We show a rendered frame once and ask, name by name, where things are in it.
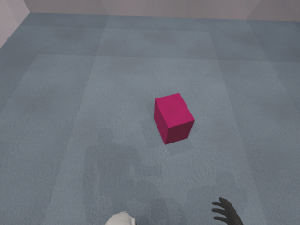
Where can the robot right hand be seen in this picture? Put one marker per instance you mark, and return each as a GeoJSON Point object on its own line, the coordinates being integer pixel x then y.
{"type": "Point", "coordinates": [231, 217]}

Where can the carton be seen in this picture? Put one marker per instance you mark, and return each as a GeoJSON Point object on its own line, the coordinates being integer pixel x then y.
{"type": "Point", "coordinates": [173, 118]}

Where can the left robot thigh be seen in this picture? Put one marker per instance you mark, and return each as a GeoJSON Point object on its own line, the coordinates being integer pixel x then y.
{"type": "Point", "coordinates": [121, 219]}

